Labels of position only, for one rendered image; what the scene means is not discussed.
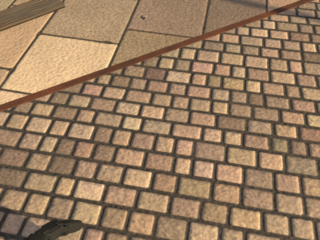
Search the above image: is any robot left hand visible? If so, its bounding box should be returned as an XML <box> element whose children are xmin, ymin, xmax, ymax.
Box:
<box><xmin>25</xmin><ymin>219</ymin><xmax>83</xmax><ymax>240</ymax></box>

